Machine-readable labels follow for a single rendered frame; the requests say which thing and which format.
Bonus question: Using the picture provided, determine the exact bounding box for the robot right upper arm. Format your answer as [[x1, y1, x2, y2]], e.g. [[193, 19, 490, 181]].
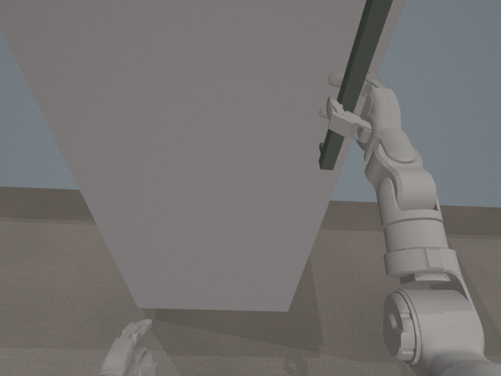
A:
[[383, 289, 501, 376]]

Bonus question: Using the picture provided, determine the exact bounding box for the robot right hand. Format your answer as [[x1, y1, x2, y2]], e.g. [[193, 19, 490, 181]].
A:
[[319, 69, 402, 151]]

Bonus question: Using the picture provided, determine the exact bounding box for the right robot forearm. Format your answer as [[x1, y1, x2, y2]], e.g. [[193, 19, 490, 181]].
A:
[[364, 128, 485, 353]]

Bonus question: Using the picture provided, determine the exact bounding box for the robot left hand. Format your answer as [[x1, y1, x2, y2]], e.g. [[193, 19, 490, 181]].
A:
[[98, 319, 157, 376]]

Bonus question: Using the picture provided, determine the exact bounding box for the handle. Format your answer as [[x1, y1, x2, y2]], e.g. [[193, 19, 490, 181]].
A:
[[319, 0, 393, 170]]

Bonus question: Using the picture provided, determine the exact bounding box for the fridge door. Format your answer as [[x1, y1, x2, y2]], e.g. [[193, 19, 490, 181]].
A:
[[0, 0, 406, 312]]

